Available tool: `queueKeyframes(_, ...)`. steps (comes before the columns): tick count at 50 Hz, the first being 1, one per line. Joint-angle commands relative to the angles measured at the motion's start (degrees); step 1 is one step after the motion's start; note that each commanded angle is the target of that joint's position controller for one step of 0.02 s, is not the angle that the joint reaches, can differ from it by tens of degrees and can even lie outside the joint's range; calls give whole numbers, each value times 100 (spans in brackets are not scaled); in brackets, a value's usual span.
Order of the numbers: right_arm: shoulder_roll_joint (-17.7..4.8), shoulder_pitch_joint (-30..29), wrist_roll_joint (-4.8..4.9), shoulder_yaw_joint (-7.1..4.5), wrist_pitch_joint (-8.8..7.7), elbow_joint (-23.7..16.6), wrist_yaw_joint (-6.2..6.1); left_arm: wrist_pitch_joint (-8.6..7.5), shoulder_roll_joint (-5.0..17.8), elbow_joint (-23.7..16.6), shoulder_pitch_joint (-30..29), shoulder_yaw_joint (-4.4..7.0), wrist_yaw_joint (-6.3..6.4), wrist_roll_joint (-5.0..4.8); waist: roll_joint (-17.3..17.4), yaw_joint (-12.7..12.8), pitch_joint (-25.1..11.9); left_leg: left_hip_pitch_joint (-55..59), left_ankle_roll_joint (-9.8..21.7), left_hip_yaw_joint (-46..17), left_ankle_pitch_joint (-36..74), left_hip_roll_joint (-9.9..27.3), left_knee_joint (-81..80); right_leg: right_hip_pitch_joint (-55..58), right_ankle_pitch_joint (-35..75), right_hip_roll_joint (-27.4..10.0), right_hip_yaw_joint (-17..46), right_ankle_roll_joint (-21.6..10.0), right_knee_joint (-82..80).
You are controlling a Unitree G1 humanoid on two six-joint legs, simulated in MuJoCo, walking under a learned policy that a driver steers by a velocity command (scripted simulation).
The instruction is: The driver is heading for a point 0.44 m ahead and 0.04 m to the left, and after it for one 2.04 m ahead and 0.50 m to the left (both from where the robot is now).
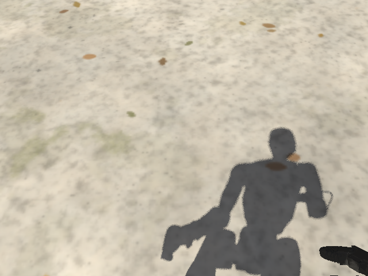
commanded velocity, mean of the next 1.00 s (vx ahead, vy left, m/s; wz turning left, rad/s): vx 0.50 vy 0.00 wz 0.12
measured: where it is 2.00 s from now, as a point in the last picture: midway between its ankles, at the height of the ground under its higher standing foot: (171, 145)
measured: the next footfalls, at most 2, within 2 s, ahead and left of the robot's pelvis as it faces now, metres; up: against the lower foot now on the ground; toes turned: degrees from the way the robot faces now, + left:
left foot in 0.04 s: +0.19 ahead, +0.13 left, +0.00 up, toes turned -5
right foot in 0.52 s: +0.43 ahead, -0.15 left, +0.00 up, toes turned -3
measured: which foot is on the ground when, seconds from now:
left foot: up 0.00-0.02, down 0.04-0.52, up 0.54-1.00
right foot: down 0.00-0.04, up 0.06-0.50, down 0.52-1.00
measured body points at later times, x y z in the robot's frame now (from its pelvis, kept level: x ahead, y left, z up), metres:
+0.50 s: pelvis +0.26 -0.01 +0.00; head +0.30 -0.01 +0.45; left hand +0.54 +0.18 -0.06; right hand +0.21 -0.29 -0.12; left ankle +0.15 +0.13 -0.73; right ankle +0.39 -0.14 -0.72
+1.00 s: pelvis +0.52 -0.01 -0.01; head +0.55 +0.01 +0.44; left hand +0.48 +0.29 -0.14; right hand +0.78 -0.19 -0.09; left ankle +0.65 +0.14 -0.72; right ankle +0.39 -0.14 -0.73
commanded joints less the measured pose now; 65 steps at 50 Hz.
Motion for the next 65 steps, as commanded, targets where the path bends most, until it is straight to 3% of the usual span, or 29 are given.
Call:
queueKeyframes(1, -848, 595, -10, -374, -150, -202, -27, -32, 647, -304, -115, 167, 15, 52, -853, -616, -492, 1656, 372, 194, -190, 19, -298, -383, 1857, -1184, 1024, -513, 313)
queueKeyframes(2, -1068, 1288, -121, -446, -176, -150, -62, -58, 311, -362, -66, 39, -17, 118, -459, -920, -1143, 2851, 730, -448, -430, 740, -207, -787, 1520, -888, 655, -323, 1593)
queueKeyframes(3, -1588, 1899, -213, -589, -110, 41, -60, -128, -52, -450, 695, -79, -20, 15, 1122, -744, -1869, 4727, 1685, -2836, -1483, 1933, -557, -2609, -197, -41, -174, 112, 3553)
queueKeyframes(4, -1288, 2124, -32, -562, -70, 170, 7, -166, 317, -390, 779, -50, -14, -62, 1520, -831, -1785, 4837, 1934, -4269, -2943, 2297, -1115, -3610, -1218, -242, -159, 203, 4515)
queueKeyframes(5, -895, 1838, 20, -453, -53, 122, 0, -161, 723, -400, 237, 59, -20, -76, 793, -953, -973, 4210, 1706, -3597, -3262, 2059, -1241, -3910, -757, -488, -56, 207, 4851)
queueKeyframes(6, -750, 1565, -26, -398, -14, 86, -10, -153, 752, -506, -259, 66, -15, -9, 357, -925, -533, 3583, 1525, -2767, -2724, 1792, -1248, -3854, -357, -682, -285, 209, 4803)
queueKeyframes(8, -542, 1266, -93, -309, 0, 142, -14, -181, 597, -626, -624, 70, -45, 94, 300, -707, -61, 2674, 1451, -1802, -1474, 1362, -1475, -3580, 133, -992, -413, 199, 4173)
queueKeyframes(15, -857, 1395, 34, -381, 13, 454, -42, -217, 83, -729, -1202, -132, -142, 141, 292, -719, -15, 2241, 1556, -538, 3, 1109, -1957, -3076, 1344, -1172, -900, 367, 2038)
queueKeyframes(22, -1024, 1989, 155, -397, 189, 849, -58, -345, 204, -1009, -2199, -99, -281, 51, 291, -955, 205, 2573, 1327, -470, 141, 1253, -1651, -2409, 1911, -863, -1030, 261, 507)
queueKeyframes(24, -1139, 1920, 160, -433, 261, 879, -94, -396, 367, -942, -1879, -16, -290, 57, 338, -661, 76, 2656, 1198, -561, 517, 1292, -1271, -1786, 1718, -764, -1073, 131, 176)
queueKeyframes(26, -883, 1836, 99, -329, 253, 823, -105, -400, 820, -606, -551, 218, -190, 146, 151, 30, -814, 1978, 864, -167, 1020, 765, 378, 390, 1804, -1009, -909, -197, 89)
queueKeyframes(27, -378, 1880, -45, -168, 204, 604, -113, -354, 1290, -525, 361, 330, -109, 259, -779, 303, -1735, 488, 530, 239, -811, 176, 2355, 2205, 1648, -2369, 631, -625, 178)
queueKeyframes(28, -193, 2471, 102, -105, 119, 571, -125, -292, 1361, -453, 477, 332, -142, 251, -2018, 63, -2232, -857, 377, 54, -3397, -261, 3690, 2821, 507, -3164, 2667, -1236, -516)
queueKeyframes(29, -779, 2131, 225, -268, 120, 627, -126, -285, 843, -432, 287, 206, -147, 164, -1288, 150, -1513, -1344, 346, -232, -3100, 58, 4265, 2276, -159, -2927, 2351, -1075, -733)
queueKeyframes(30, -875, 1740, 242, -317, 129, 535, -111, -292, 624, -420, -25, 132, -144, 116, -1065, 70, -860, -1468, 364, -120, -2583, 262, 4247, 1600, 9, -2717, 1491, -896, -860)
queueKeyframes(31, -788, 1573, 186, -320, 156, 534, -128, -307, 490, -419, -388, 89, -161, 154, -780, -112, -571, -1267, 338, -40, -2155, 443, 4089, 988, 416, -2470, 978, -795, -1045)
queueKeyframes(34, -462, 1643, 163, -322, 342, 568, -105, -428, 263, -310, -854, 71, -178, 229, -872, -482, -172, -672, 252, -35, -1528, 684, 3768, -48, 1520, -2157, -107, -767, -1564)
queueKeyframes(42, -182, 546, 106, -228, 384, 128, 63, -445, 668, 90, -696, 227, -45, 198, -422, -280, 253, -754, 231, 263, 249, 634, 1705, 22, 2518, -2065, -1665, -691, -1876)
queueKeyframes(47, -261, -174, 108, -231, 405, -292, 218, -276, 917, 343, -322, 324, -20, 50, -378, -98, 456, -870, 538, 608, -158, 510, 895, 902, 2917, -2337, -2022, -511, -1558)
queueKeyframes(49, -405, -76, 91, -306, 433, -383, 247, -193, 1074, 361, -356, 370, 1, 8, -527, -269, 247, -412, 748, 917, -728, 216, 804, 1144, 4474, -2347, -2208, -383, -945)
queueKeyframes(51, -753, 966, 98, -525, 476, -183, 215, -98, 1175, 328, -476, 390, 38, -39, -578, -922, -415, 1098, 1051, 1238, -946, -301, 569, 953, 5885, -2150, -2462, -182, 690)
queueKeyframes(52, -1132, 1955, 118, -732, 520, 83, 124, -104, 1025, 289, -416, 319, 65, 9, -334, -1381, -929, 2748, 1281, 925, -708, -361, 366, -7, 5154, -1914, -2531, 47, 2142)
queueKeyframes(53, -1844, 2145, 165, -879, 534, 130, 18, -193, 302, -13, 2, 88, 22, 261, 1186, -974, -1309, 4711, 2135, -1836, -1179, 1111, 81, -2546, 691, -1061, -2455, 444, 4340)
queueKeyframes(54, -1709, 2150, 129, -773, 423, -128, 62, -416, 314, -117, -150, 2, -49, 196, 1029, -1010, -2314, 5384, 2802, -4343, -2089, 1880, -950, -3522, -1446, -397, -980, 477, 5344)
queueKeyframes(55, -1270, 2028, 79, -639, 334, -77, 108, -537, 773, -277, -838, 126, -113, -52, 454, -1218, -1712, 5054, 2415, -3678, -2000, 1749, -1214, -4075, -971, -725, -618, 355, 5432)
queueKeyframes(56, -1120, 1787, 78, -592, 281, -56, 105, -613, 716, -356, -1029, 94, -116, -77, 283, -1040, -1055, 4267, 2205, -2897, -1603, 1522, -1207, -4095, -457, -954, -690, 250, 5014)
queueKeyframes(57, -956, 1387, 83, -543, 271, -99, 89, -635, 674, -280, -1012, 99, -64, 61, -70, -772, -681, 3462, 2013, -2291, -1015, 1271, -1200, -3777, -80, -1178, -699, 261, 4508)
queueKeyframes(59, -739, 973, -11, -461, 266, -267, 46, -519, 731, -219, -839, 160, -49, 184, 135, -427, -474, 2477, 1917, -1728, -127, 971, -1416, -3044, 343, -1350, -670, 346, 3978)
queueKeyframes(65, -935, 1312, 64, -520, 254, -69, -147, -351, 336, -413, -1570, 37, -39, 245, 162, -597, -163, 1738, 1757, -988, 237, 552, -1570, -2902, 1793, -1082, -828, 756, 2064)
Over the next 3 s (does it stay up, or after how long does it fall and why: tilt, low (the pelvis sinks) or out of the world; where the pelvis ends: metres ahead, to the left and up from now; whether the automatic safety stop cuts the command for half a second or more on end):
stays up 1.56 0.28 -0.01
